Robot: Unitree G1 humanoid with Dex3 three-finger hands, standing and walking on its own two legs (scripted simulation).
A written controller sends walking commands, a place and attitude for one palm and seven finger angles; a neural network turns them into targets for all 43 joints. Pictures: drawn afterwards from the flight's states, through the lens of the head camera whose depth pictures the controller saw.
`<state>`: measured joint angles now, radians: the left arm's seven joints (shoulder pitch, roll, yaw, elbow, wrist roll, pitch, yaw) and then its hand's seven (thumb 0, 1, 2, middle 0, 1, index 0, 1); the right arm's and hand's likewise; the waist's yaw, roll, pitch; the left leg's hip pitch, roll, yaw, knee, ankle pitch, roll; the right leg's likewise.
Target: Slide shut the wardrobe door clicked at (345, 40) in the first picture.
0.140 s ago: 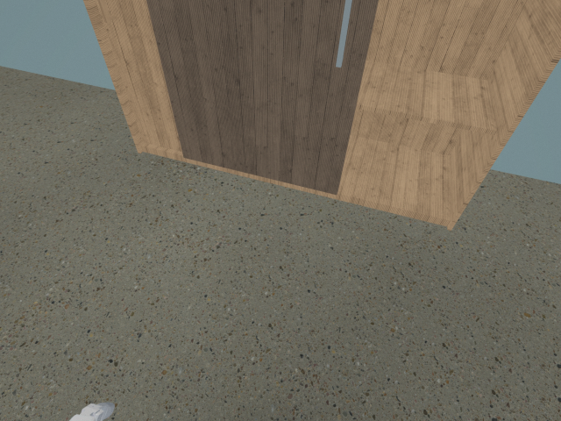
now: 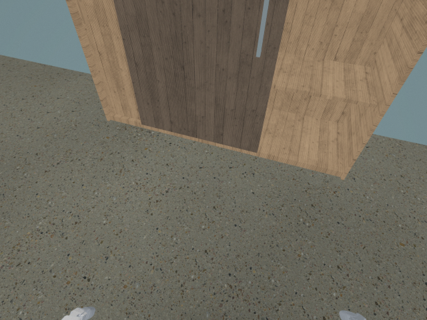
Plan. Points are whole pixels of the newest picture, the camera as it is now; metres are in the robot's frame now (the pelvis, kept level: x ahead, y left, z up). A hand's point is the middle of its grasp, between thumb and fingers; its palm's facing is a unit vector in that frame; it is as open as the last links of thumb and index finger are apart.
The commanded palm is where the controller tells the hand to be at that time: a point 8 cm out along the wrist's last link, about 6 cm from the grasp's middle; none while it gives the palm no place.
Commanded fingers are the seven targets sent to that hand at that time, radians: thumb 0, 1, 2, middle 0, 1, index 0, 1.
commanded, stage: stand and wait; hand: left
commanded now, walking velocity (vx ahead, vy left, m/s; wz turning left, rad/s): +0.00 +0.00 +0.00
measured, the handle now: (264, 21) +1.25 -0.14 +0.09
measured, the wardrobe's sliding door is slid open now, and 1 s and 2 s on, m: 0.55 0.55 0.55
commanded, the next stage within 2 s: look at it before walking up in 0.68 s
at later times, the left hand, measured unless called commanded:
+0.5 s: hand out of the picture +0.05 +0.24 -0.15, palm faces -0.03 -0.94 -0.33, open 7.3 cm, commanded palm none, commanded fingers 0.00 0.90 0.90 -0.20 -0.30 -0.20 -0.30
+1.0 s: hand out of the picture +0.05 +0.23 -0.15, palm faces -0.04 -0.94 -0.33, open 7.3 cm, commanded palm none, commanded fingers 0.00 0.90 0.90 -0.20 -0.30 -0.20 -0.30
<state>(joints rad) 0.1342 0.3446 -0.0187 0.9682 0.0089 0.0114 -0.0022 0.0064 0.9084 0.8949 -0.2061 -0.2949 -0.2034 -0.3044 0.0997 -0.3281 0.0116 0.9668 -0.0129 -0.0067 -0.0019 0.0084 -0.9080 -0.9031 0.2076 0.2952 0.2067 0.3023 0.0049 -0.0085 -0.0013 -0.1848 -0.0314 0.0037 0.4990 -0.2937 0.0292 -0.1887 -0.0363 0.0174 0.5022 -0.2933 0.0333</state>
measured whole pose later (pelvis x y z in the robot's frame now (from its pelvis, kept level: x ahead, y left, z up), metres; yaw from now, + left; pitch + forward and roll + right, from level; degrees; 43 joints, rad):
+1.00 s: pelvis -0.02 -0.02 +0.01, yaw +0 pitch -2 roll +0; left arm 0.15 0.34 -0.01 1.08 0.01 0.00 -0.01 0.01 0.91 0.89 -0.21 -0.30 -0.20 -0.30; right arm 0.13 -0.34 0.01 1.11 0.00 -0.01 0.00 0.01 -0.91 -0.90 0.21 0.30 0.21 0.30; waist 0.00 0.00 0.02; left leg -0.15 0.00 0.00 0.38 -0.20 0.00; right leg -0.17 -0.01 0.01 0.40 -0.20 0.01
